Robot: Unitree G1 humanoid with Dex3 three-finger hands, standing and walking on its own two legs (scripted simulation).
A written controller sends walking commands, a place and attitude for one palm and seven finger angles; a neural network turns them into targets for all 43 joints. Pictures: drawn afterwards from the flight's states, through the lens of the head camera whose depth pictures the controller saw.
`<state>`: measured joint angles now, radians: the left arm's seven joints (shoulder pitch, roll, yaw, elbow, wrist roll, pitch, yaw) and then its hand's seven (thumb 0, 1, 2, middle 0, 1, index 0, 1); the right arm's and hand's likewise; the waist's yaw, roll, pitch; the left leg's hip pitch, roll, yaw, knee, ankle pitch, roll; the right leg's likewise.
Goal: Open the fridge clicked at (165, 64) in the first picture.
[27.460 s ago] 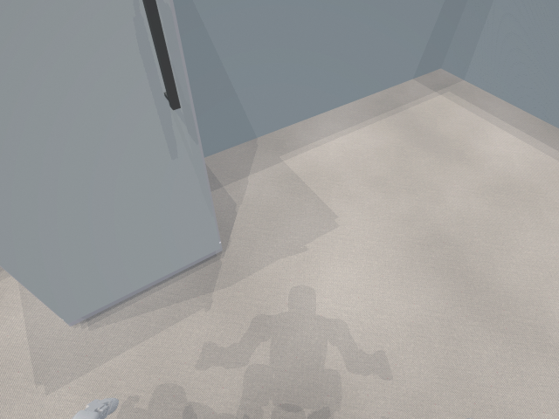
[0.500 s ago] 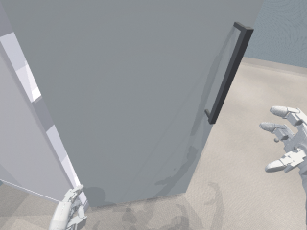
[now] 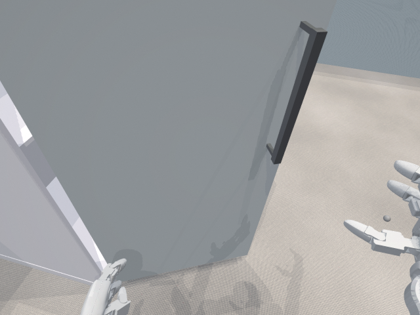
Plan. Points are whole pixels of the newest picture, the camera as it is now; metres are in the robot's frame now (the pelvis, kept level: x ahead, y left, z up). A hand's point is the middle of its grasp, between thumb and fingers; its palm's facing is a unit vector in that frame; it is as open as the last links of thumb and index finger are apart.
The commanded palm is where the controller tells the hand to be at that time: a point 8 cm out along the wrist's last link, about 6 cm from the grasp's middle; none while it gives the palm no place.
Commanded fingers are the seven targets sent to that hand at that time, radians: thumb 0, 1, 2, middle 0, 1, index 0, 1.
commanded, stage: draw the hand back to the body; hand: right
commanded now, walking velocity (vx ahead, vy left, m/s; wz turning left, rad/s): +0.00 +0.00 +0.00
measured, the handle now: (288, 103) +0.49 -0.17 +0.18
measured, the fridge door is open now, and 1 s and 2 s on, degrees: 63 63 63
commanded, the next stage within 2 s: step back with the hand held close in 0.74 s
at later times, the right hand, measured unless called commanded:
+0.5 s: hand (409, 240) +0.19 -0.28 +0.15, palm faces +0.48 +0.79 -0.37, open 7.8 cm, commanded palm +0.15 -0.31 +0.17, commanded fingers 0.00 -0.90 -0.90 0.20 0.30 0.20 0.30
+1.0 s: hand (406, 232) +0.20 -0.27 +0.16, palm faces +0.47 +0.79 -0.39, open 7.4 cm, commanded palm +0.14 -0.30 +0.17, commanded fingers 0.00 -0.90 -0.90 0.20 0.30 0.20 0.30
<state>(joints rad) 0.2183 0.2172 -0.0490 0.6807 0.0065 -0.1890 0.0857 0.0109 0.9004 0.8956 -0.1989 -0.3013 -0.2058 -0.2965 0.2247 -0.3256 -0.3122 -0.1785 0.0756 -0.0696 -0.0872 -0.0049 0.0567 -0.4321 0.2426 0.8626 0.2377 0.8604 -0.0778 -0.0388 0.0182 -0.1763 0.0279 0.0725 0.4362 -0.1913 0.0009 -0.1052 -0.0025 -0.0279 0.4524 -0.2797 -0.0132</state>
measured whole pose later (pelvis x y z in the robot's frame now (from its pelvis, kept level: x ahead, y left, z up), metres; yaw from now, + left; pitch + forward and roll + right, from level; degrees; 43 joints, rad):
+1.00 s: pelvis +0.00 +0.00 +0.00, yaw +0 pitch -2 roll +1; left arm 0.21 0.23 -0.02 0.63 0.01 -0.11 0.07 0.01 0.90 0.90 -0.20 -0.30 -0.21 -0.30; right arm 0.43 -0.34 -0.38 -0.36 0.04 -0.15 -0.11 0.02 -0.89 -0.89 0.21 0.30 0.21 0.30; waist -0.04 -0.05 -0.01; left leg -0.21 0.02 0.08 0.43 -0.18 0.00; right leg -0.17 -0.02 -0.02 0.50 -0.30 -0.02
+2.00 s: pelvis -0.12 -0.02 -0.02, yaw -2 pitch +0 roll +2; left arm 0.21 0.21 0.01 0.55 0.01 -0.14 0.07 0.01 0.90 0.90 -0.20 -0.30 -0.21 -0.30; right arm 0.50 -0.44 -0.47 -0.52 -0.01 -0.33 -0.12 0.02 -0.89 -0.89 0.22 0.30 0.21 0.30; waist 0.01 0.03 0.03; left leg -0.44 -0.04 -0.04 0.63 -0.19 -0.03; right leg -0.49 0.00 -0.01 0.66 -0.19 -0.06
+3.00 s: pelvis -0.30 -0.04 -0.01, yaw +4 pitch -1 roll +1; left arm 0.33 0.18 0.00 0.68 0.03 -0.16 0.08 0.01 0.90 0.90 -0.20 -0.30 -0.20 -0.30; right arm 0.51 -0.41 -0.42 -0.42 0.02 -0.20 -0.16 0.02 -0.89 -0.89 0.21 0.30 0.21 0.30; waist 0.06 0.05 -0.06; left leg -0.27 -0.01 0.04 0.69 -0.45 0.00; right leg -0.30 -0.02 -0.06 0.54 -0.23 -0.03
